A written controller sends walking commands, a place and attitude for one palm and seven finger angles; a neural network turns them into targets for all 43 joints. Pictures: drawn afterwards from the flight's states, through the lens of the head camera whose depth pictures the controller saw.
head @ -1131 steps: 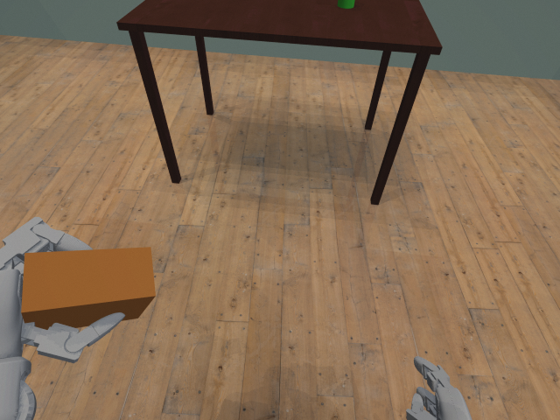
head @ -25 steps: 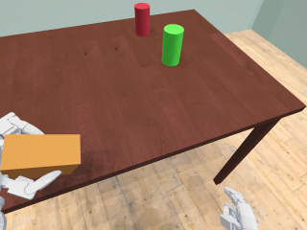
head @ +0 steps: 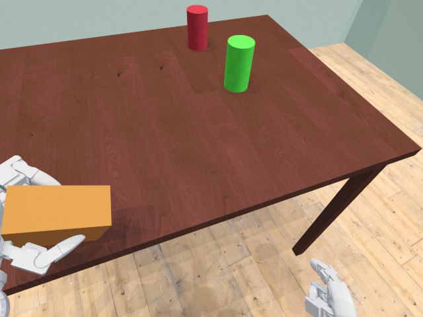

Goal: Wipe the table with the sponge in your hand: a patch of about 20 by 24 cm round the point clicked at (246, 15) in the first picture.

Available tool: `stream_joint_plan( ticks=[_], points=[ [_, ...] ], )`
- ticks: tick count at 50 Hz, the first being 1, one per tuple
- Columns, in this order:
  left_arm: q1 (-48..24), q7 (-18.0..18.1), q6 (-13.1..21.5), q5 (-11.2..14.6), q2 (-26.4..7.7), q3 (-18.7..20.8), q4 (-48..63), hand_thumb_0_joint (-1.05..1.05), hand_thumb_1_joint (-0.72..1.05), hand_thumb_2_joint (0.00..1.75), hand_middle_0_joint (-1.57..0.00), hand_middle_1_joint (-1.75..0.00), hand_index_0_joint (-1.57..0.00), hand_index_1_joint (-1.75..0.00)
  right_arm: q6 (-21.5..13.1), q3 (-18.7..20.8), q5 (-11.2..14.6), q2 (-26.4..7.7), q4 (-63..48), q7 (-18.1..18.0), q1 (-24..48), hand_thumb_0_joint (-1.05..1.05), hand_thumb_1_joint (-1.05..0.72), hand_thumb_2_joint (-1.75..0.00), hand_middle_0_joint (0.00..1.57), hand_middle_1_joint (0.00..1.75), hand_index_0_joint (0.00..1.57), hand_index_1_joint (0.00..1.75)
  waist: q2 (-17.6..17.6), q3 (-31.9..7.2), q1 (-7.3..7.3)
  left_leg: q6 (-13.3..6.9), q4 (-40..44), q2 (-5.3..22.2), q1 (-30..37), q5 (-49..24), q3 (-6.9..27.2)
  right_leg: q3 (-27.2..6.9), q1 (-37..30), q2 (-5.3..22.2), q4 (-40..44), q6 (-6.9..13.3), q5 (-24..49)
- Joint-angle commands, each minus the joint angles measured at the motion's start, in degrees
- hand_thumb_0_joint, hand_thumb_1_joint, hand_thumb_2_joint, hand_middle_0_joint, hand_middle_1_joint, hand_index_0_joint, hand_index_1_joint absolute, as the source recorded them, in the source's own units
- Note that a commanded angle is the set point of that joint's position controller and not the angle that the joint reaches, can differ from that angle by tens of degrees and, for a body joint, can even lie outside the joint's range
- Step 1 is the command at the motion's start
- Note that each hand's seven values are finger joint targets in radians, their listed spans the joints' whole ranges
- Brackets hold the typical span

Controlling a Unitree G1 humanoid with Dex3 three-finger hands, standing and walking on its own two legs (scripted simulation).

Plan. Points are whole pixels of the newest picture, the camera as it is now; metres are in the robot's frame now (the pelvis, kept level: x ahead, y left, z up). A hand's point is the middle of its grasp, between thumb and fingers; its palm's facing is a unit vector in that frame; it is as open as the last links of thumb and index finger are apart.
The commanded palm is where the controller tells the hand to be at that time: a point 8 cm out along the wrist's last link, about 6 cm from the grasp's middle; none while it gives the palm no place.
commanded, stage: shuffle to correct the standing spot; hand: left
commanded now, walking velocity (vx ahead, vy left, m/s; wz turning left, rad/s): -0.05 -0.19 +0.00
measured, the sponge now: (74, 216) +0.23 +0.21 +0.14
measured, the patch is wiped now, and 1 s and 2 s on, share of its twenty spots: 0.00 0.00 0.00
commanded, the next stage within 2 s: come to a stop and stand still in 0.28 s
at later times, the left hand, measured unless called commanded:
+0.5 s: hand (19, 189) +0.24 +0.27 +0.18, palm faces +0.38 -0.78 -0.51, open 9.8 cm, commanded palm +0.16 +0.27 +0.18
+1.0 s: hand out of the picture +0.21 +0.30 +0.17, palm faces +0.39 -0.86 -0.34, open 9.8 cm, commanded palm +0.15 +0.33 +0.18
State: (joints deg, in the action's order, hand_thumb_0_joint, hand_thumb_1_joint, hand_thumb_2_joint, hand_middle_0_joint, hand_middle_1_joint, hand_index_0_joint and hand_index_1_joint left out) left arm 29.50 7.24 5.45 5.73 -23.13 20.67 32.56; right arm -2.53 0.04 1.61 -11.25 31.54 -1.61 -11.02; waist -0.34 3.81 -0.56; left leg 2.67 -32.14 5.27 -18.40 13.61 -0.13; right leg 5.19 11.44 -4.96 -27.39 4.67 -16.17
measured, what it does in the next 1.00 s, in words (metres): shifts its weight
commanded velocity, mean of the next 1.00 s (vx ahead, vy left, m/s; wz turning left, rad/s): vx -0.02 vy -0.07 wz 0.00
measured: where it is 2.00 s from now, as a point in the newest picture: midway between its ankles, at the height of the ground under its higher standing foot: outside the picture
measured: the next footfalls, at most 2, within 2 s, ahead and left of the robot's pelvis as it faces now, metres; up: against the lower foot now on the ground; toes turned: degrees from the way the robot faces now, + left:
none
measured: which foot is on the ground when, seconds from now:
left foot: down 0.00-1.00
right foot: down 0.00-1.00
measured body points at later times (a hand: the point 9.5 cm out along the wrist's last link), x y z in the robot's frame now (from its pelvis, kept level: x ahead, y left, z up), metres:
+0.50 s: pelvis +0.00 -0.01 +0.00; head +0.04 +0.01 +0.45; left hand +0.21 +0.31 +0.21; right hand +0.17 -0.24 -0.08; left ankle +0.04 +0.14 -0.73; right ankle -0.01 -0.07 -0.73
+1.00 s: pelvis -0.03 +0.06 +0.01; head -0.01 +0.08 +0.46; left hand +0.18 +0.34 +0.19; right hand +0.14 -0.16 -0.06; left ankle +0.01 +0.13 -0.73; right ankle -0.01 -0.07 -0.73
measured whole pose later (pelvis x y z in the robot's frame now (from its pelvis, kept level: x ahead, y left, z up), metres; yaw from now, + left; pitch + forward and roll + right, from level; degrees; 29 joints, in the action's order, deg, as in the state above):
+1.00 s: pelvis -0.03 +0.06 +0.01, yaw -3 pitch -2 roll -1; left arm 21.4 7.0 11.0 0.8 -19.7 20.7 25.5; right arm -9.4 -2.3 0.4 -10.0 33.8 -0.6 -12.8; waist 1.8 2.8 1.4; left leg -3.2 -27.8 -2.1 -14.2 12.1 0.0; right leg 1.2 11.2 -1.0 -24.5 0.0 -11.7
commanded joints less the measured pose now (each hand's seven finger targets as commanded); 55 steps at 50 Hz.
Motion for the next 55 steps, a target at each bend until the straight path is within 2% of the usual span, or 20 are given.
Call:
stream_joint_plan(
  ticks=[1, 13, 20, 21, 22, 23, 24, 25, 27, 30, 32, 34, 35, 37, 39, 41, 45, 48, 54, 55],
  points=[
    [-3.5, 1.02, 4.51, 0.42, -9.9, 7.67, 13.51, 0.0, 0.1, 1.3, -1.2, -1.6, -1.2, -1.6, -2.86, 2.69, -0.14, -6.75, -9.52, -0.76, 5.18, 0.0, -0.9, -0.9, 0.2, 0.3, 0.2, 0.3, -6.33, -8.36, 0.09, -4.63, 5.27, 5.92, 4.61, -5.96, 6.11, -7.42, -0.45, 9.35, 5.53, -2.25, 11.07],
    [-2.44, 0.82, 4.0, 0.57, -9.55, 7.62, 12.39, 0.0, 0.1, 1.3, -1.2, -1.6, -1.2, -1.6, -2.57, 2.99, 0.07, -6.77, -9.51, -0.6, 4.22, 0.0, -0.9, -0.9, 0.2, 0.3, 0.2, 0.3, -2.69, -10.68, 0.04, -4.04, 1.91, 4.89, 5.98, -9.55, 4.59, -8.4, -1.41, 10.62, 5.69, -1.31, 15.67],
    [-1.87, 1.28, 4.16, 0.73, -9.39, 7.62, 12.22, 0.0, 0.1, 1.3, -1.2, -1.6, -1.2, -1.6, -2.36, 2.36, 0.03, -6.38, -9.09, -0.72, 4.76, 0.0, -0.9, -0.9, 0.2, 0.3, 0.2, 0.3, -3.5, -10.12, -0.11, -4.38, 1.44, 4.12, 6.53, -8.96, 4.41, -8.82, -0.09, 11.23, 5.85, -1.07, 15.18],
    [-56.59, -1.43, 10.23, -7.89, -51.99, 39.97, 17.48, 0.0, 0.1, 1.3, -1.2, -1.6, -1.2, -1.6, -7.89, 6.44, -2.94, -8.55, -2.04, -1.93, -8.03, 0.0, -0.9, -0.9, 0.2, 0.3, 0.2, 0.3, 13.49, -3.55, 2.87, -2.96, -1.96, -0.51, -1.49, -9.62, -8.32, -9.63, 0.71, 8.69, 12.4, -10.11, 34.96],
    [-31.74, -4.09, 8.02, -3.49, -21.93, 19.58, -9.56, 0.0, 0.1, 1.3, -1.2, -1.6, -1.2, -1.6, -8.39, 5.06, -2.24, -5.41, -4.08, -1.95, -1.08, 0.0, -0.9, -0.9, 0.2, 0.3, 0.2, 0.3, 11.83, -11.11, 2.71, -3.37, -0.49, -6.4, -0.02, -9.12, -4.85, -12.75, -4.73, 12.44, 4.52, -3.39, 43.21],
    [-17.83, -5.33, 8.06, -2.72, -14.53, 13.12, -14.8, 0.0, 0.1, 1.3, -1.2, -1.6, -1.2, -1.6, -9.69, 5.43, -0.77, -8.1, -7.57, -1.4, -1.55, 0.0, -0.9, -0.9, 0.2, 0.3, 0.2, 0.3, 4.51, -10.61, 4.49, -2.82, -0.11, -3.72, 2.94, -10.21, -5.57, -15.68, -4.47, 12.99, 3.06, -6.31, 48.06],
    [-10.42, -5.53, 8.61, -0.84, -5.84, 5.01, -11.51, 0.0, 0.1, 1.3, -1.2, -1.6, -1.2, -1.6, -10.11, 4.88, 0.11, -8.3, -7.83, -0.09, -1.4, 0.0, -0.9, -0.9, 0.2, 0.3, 0.2, 0.3, -8.59, -13.9, 3.02, -4.75, 3.41, -1.66, 10.35, -16.74, -5.32, -11.01, -3.37, 11.5, -2.93, -7.58, 45.26],
    [-12.29, -5.21, 9.47, -1.08, -7.52, 5.76, 0.11, 0.0, 0.1, 1.3, -1.2, -1.6, -1.2, -1.6, -9.55, 5.49, -0.11, -9.76, -8.72, 0.77, -1.96, 0.0, -0.9, -0.9, 0.2, 0.3, 0.2, 0.3, -12.36, -16.65, 2.27, -6.97, 4.01, 2.13, 13.5, -25.02, -2.1, -8.32, -1.93, 9.8, -9.48, -9.23, 38.12],
    [-10.3, -4.33, 9.69, -1.49, -6.45, 4.52, 6.83, 0.0, 0.1, 1.3, -1.2, -1.6, -1.2, -1.6, -9.38, 4.75, -0.09, -8.28, -10.09, 2.3, 1.94, 0.0, -0.9, -0.9, 0.2, 0.3, 0.2, 0.3, -10.01, -15.72, 3.55, -8.89, 2.25, 5.89, 10.6, -29.83, 1.29, -5.88, -1.05, 7.48, -10.47, -10.15, 17.5],
    [-3.19, -1.95, 8.52, -2.22, -8.92, 8.08, 7.44, 0.0, 0.1, 1.3, -1.2, -1.6, -1.2, -1.6, -9.72, 3.96, 0.49, -7.27, -10.58, 2.54, 3.08, 0.0, -0.9, -0.9, 0.2, 0.3, 0.2, 0.3, 4.13, -11.71, 3.01, -4.71, -3.0, -0.38, 1.83, -9.86, -2.2, -7.64, -4.5, 9.08, 2.77, -7.13, 17.69],
    [-5.46, -0.82, 9.45, -1.24, -11.17, 10.9, 8.8, 0.0, 0.1, 1.3, -1.2, -1.6, -1.2, -1.6, -9.38, 3.58, 0.1, -6.7, -9.95, 1.34, 3.72, 0.0, -0.9, -0.9, 0.2, 0.3, 0.2, 0.3, 13.77, -9.3, 2.34, -3.02, -11.75, -5.89, -2.31, 4.18, -2.23, -17.43, -1.71, 16.28, 9.17, -4.24, 22.51],
    [-5.87, 0.8, 10.5, -1.23, -14.57, 14.6, 9.53, 0.0, 0.1, 1.3, -1.2, -1.6, -1.2, -1.6, -9.29, 2.68, -0.16, -6.53, -8.08, 0.15, 4.46, 0.0, -0.9, -0.9, 0.2, 0.3, 0.2, 0.3, 8.3, -9.65, 2.22, -2.82, -13.76, -4.94, -3.22, 6.92, 1.54, -21.61, -0.81, 19.47, 9.26, 1.41, 19.93],
    [-8.05, 1.09, 10.63, -1.12, -11.41, 12.32, 10.19, 0.0, 0.1, 1.3, -1.2, -1.6, -1.2, -1.6, -9.18, 2.3, -0.55, -6.03, -7.62, -0.28, 3.74, 0.0, -0.9, -0.9, 0.2, 0.3, 0.2, 0.3, 5.03, -9.33, 1.27, -3.01, -9.13, -4.61, -1.4, 6.33, 2.2, -19.4, -0.42, 19.45, 8.39, 3.48, 16.03],
    [-10.71, 1.68, 10.61, -1.4, -10.09, 10.82, 8.21, 0.0, 0.1, 1.3, -1.2, -1.6, -1.2, -1.6, -9.45, 1.8, -1.09, -6.2, -6.48, -1.09, 4.15, 0.0, -0.9, -0.9, 0.2, 0.3, 0.2, 0.3, -0.12, -8.26, 1.1, -3.45, 3.94, -4.97, 6.53, -0.63, 1.32, -14.31, 2.7, 14.06, 7.57, 0.32, 6.23],
    [-12.75, 1.44, 10.65, -1.99, -9.04, 8.68, 7.34, 0.0, 0.1, 1.3, -1.2, -1.6, -1.2, -1.6, -10.06, 2.46, -0.89, -7.67, -6.4, -1.58, 5.44, 0.0, -0.9, -0.9, 0.2, 0.3, 0.2, 0.3, -3.52, -7.43, 1.73, -4.87, 9.09, -0.99, 11.25, -4.8, 4.66, -11.06, 4.55, 8.76, 6.19, -2.37, 0.33],
    [-14.72, 0.79, 10.3, -2.77, -7.81, 6.63, 7.04, 0.0, 0.1, 1.3, -1.2, -1.6, -1.2, -1.6, -9.57, 1.77, -1.07, -7.66, -6.89, -1.16, 5.4, 0.0, -0.9, -0.9, 0.2, 0.3, 0.2, 0.3, -11.34, -7.09, 1.67, -6.64, 13.97, 2.14, 3.7, -0.4, 9.61, -7.04, -2.09, 6.54, 2.08, -4.1, 1.42],
    [-13.62, 0.14, 9.84, -4.33, -4.76, 3.2, 5.54, 0.0, 0.1, 1.3, -1.2, -1.6, -1.2, -1.6, -10.01, 1.58, -0.88, -7.44, -7.04, -0.21, 4.7, 0.0, -0.9, -0.9, 0.2, 0.3, 0.2, 0.3, -6.43, -6.62, 1.82, -6.54, 16.22, 1.49, -2.06, 10.73, 9.43, -6.29, -6.77, 6.15, 3.63, -4.14, 1.16],
    [-12.46, 0.0, 9.7, -4.62, -4.86, 3.36, 6.33, 0.0, 0.1, 1.3, -1.2, -1.6, -1.2, -1.6, -9.83, 1.88, -1.06, -7.83, -7.17, 0.17, 3.86, 0.0, -0.9, -0.9, 0.2, 0.3, 0.2, 0.3, -3.45, -6.94, 1.76, -5.72, 15.86, 0.44, -1.18, 10.14, 8.82, -6.68, -6.49, 6.05, 5.84, -3.97, 1.43],
    [-12.48, 0.23, 9.74, -4.48, -7.64, 6.28, 6.5, 0.0, 0.1, 1.3, -1.2, -1.6, -1.2, -1.6, -9.32, 1.32, -1.06, -7.24, -7.06, -0.12, 4.56, 0.0, -0.9, -0.9, 0.2, 0.3, 0.2, 0.3, -5.77, -7.39, 1.68, -4.57, 15.91, 0.02, 1.4, 4.5, 8.13, -5.54, -6.61, 5.66, 6.12, -4.08, 5.59],
    [-12.83, 0.0, 9.88, -4.34, -5.88, 4.9, 5.48, 0.0, 0.1, 1.3, -1.2, -1.6, -1.2, -1.6, -9.04, 1.33, -1.28, -7.27, -6.76, -0.19, 3.82, 0.0, -0.9, -0.9, 0.2, 0.3, 0.2, 0.3, -5.4, -7.25, 1.49, -4.4, 16.14, -0.02, 1.23, 3.8, 8.71, -5.22, -6.75, 5.61, 5.99, -4.0, 5.9]
  ],
)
